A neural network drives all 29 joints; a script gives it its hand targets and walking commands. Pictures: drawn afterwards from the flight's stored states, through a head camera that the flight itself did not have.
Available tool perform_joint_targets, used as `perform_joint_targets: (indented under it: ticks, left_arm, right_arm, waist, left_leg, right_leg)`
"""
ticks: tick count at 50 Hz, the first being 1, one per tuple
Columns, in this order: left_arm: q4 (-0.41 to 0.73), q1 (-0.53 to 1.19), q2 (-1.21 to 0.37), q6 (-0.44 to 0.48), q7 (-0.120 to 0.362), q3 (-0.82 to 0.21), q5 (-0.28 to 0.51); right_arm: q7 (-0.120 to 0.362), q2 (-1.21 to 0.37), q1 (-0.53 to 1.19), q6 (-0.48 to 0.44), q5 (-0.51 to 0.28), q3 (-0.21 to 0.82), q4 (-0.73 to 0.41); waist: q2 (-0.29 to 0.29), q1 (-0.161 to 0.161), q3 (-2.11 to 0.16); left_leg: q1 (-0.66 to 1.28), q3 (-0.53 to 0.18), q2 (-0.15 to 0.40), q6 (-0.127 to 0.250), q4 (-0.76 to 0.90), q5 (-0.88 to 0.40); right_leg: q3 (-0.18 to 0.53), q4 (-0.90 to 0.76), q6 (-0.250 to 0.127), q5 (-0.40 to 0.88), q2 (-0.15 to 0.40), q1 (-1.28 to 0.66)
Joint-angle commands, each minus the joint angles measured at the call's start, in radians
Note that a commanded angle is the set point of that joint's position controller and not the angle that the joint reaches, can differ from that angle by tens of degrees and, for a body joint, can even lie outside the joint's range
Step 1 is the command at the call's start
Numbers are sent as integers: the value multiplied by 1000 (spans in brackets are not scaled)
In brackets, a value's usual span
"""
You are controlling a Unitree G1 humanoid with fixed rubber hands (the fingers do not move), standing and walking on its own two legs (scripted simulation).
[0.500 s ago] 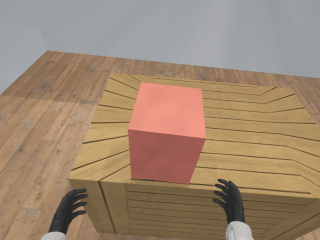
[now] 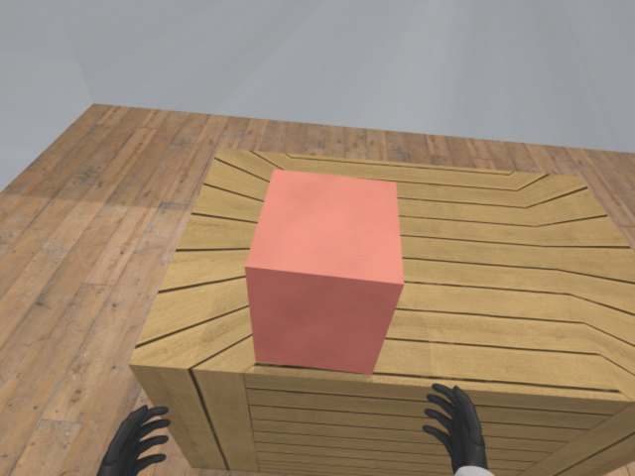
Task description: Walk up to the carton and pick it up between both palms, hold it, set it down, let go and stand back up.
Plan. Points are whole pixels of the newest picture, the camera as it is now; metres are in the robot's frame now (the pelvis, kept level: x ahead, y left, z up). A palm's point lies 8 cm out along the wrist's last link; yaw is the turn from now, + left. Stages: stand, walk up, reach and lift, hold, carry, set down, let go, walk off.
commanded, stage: set down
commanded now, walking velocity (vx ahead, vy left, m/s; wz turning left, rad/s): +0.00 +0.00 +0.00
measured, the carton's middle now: (323, 273) +0.45 -0.01 -0.03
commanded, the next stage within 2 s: let go in 0.96 s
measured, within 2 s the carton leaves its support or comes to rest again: neither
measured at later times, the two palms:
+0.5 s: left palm out of the picture +0.16 +0.24 -0.07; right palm out of the picture +0.17 -0.18 -0.07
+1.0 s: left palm out of the picture +0.14 +0.23 -0.09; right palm out of the picture +0.16 -0.21 -0.09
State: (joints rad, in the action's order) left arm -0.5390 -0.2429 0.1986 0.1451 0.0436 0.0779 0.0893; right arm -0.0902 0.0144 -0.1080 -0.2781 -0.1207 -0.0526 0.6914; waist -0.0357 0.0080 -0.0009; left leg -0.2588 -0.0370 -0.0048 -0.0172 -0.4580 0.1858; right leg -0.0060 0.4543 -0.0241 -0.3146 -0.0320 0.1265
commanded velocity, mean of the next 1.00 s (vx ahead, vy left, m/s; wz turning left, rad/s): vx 0.00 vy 0.00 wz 0.00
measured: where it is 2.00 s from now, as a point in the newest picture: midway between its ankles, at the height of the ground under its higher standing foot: outside the picture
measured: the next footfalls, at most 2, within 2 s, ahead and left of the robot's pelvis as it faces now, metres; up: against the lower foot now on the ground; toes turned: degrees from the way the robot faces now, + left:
none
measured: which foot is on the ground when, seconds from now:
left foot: down 0.00-1.00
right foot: down 0.00-1.00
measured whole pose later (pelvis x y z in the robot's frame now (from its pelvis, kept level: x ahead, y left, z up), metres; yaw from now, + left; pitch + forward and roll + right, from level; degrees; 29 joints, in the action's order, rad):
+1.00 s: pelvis +0.00 -0.01 +0.00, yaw +0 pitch -2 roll +0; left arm -0.54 -0.24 0.20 -0.07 0.01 0.08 0.06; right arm 0.00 0.07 -0.12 -0.21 -0.06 -0.05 0.82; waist -0.04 0.00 0.03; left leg -0.23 -0.04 0.01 -0.03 -0.46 0.20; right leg -0.01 0.45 -0.04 -0.32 -0.04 0.10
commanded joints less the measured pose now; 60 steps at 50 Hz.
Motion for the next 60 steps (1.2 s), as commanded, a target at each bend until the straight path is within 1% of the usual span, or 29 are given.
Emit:
perform_joint_targets:
  ticks: [1,2,3,4,5,6,7,11,12,13,14,15,16,18,22,27,31,34,37,40,43,46,48,51,52,55,60]
  left_arm:
    - [207,84,163,-11,5,-41,-29]
    - [190,93,160,-23,4,-44,-33]
    - [202,107,164,-26,0,-46,-30]
    - [179,116,157,-40,-3,-50,-35]
    - [179,133,159,-48,-6,-53,-33]
    - [158,141,158,-61,-9,-56,-38]
    - [161,145,159,-70,-12,-56,-38]
    - [158,166,162,-105,-27,-64,-43]
    - [153,168,158,-115,-31,-65,-47]
    - [152,164,160,-122,-33,-63,-49]
    - [154,167,159,-129,-37,-66,-48]
    - [153,168,159,-138,-40,-65,-51]
    - [142,163,150,-149,-43,-66,-57]
    - [151,166,151,-159,-48,-67,-58]
    - [151,143,141,-176,-49,-62,-67]
    - [157,110,129,-189,-47,-51,-88]
    - [188,84,131,-186,-47,-35,-93]
    - [189,79,125,-186,-46,-35,-97]
    - [177,72,118,-190,-47,-38,-107]
    - [186,76,121,-193,-47,-36,-104]
    - [179,79,115,-201,-50,-48,-110]
    - [177,91,114,-204,-53,-57,-103]
    - [174,98,116,-208,-57,-64,-101]
    - [166,100,114,-215,-58,-66,-102]
    - [160,103,114,-216,-57,-65,-101]
    - [161,104,117,-220,-59,-69,-99]
    - [161,93,118,-223,-59,-66,-107]
  right_arm:
    - [10,182,-24,-51,38,121,-145]
    - [13,183,-12,-41,47,115,-131]
    - [14,177,-3,-35,48,113,-148]
    - [18,180,4,-22,58,105,-131]
    - [21,177,16,-12,62,101,-126]
    - [25,179,28,0,70,93,-120]
    - [27,179,32,10,76,87,-122]
    - [37,184,50,46,95,59,-116]
    - [41,190,59,53,100,49,-112]
    - [42,191,61,57,103,45,-127]
    - [45,191,64,60,105,39,-128]
    - [47,194,65,63,108,38,-124]
    - [52,202,67,68,113,30,-110]
    - [56,204,69,67,116,23,-117]
    - [61,225,51,61,119,18,-100]
    - [65,244,23,45,124,17,-66]
    - [68,252,6,23,121,18,-64]
    - [72,258,8,12,120,16,-44]
    - [79,268,9,9,123,14,-12]
    - [82,267,15,7,123,13,-9]
    - [87,270,24,12,129,7,3]
    - [90,267,36,12,134,6,-6]
    - [94,268,42,13,136,-1,-6]
    - [95,269,38,18,138,1,-6]
    - [95,269,40,19,139,1,-10]
    - [96,274,39,24,140,-1,0]
    - [97,287,29,25,135,3,-1]
  waist:
    - [58,-17,-67]
    - [58,-21,-46]
    - [64,-19,-41]
    - [64,-15,-15]
    - [76,-16,-2]
    - [76,-16,13]
    - [73,-14,19]
    - [88,-16,41]
    - [94,-18,47]
    - [84,-19,50]
    - [87,-17,41]
    - [87,-23,44]
    - [90,-19,53]
    - [89,-17,33]
    - [88,-16,3]
    - [90,-6,-27]
    - [90,-6,-56]
    - [83,-1,-68]
    - [89,9,-54]
    - [84,14,-55]
    - [83,19,-40]
    - [67,16,-37]
    - [76,17,-34]
    - [66,17,-24]
    - [55,15,-23]
    - [57,22,-30]
    - [60,18,-34]
  left_leg:
    - [391,76,-1,-29,55,-286]
    - [380,78,0,-28,61,-251]
    - [372,78,1,-23,67,-224]
    - [359,77,4,-22,76,-186]
    - [348,78,8,-19,84,-156]
    - [335,80,9,-18,93,-119]
    - [331,81,12,-14,98,-93]
    - [306,84,17,-10,115,-22]
    - [296,84,19,-11,119,-9]
    - [291,86,19,-9,120,-3]
    - [287,86,19,-8,120,1]
    - [288,89,18,-10,119,-7]
    - [287,87,21,-12,121,-3]
    - [286,88,20,-12,116,-15]
    - [320,94,16,-17,100,-95]
    - [361,93,13,-27,80,-202]
    - [381,93,10,-33,62,-289]
    - [398,90,8,-33,53,-316]
    - [396,85,10,-34,54,-316]
    - [396,87,6,-31,58,-301]
    - [385,85,8,-28,68,-259]
    - [367,88,7,-21,74,-219]
    - [358,89,7,-19,76,-199]
    - [353,89,6,-13,77,-174]
    - [353,91,4,-11,76,-172]
    - [361,89,6,-11,73,-177]
    - [367,88,9,-9,68,-196]
  right_leg:
    - [21,-167,22,313,28,131]
    - [17,-172,17,268,27,141]
    - [16,-173,15,237,30,144]
    - [11,-173,10,187,28,156]
    - [12,-176,4,143,30,163]
    - [8,-176,1,100,30,166]
    - [5,-178,0,73,32,170]
    - [-5,-175,-7,-9,34,183]
    - [-7,-172,-9,-22,33,184]
    - [-9,-170,-8,-21,33,182]
    - [-11,-168,-7,-24,32,181]
    - [-12,-167,-7,-18,32,182]
    - [-16,-167,-9,-23,28,185]
    - [-18,-160,-6,-3,27,181]
    - [-24,-153,0,64,21,175]
    - [-27,-144,12,171,15,166]
    - [-26,-139,20,252,10,150]
    - [-25,-142,23,282,10,158]
    - [-28,-145,23,287,9,164]
    - [-24,-150,26,290,14,170]
    - [-26,-153,25,263,17,182]
    - [-26,-155,27,241,22,190]
    - [-27,-152,24,229,25,195]
    - [-26,-156,26,221,29,207]
    - [-24,-157,28,226,31,208]
    - [-25,-154,27,236,32,209]
    - [-22,-155,29,260,32,203]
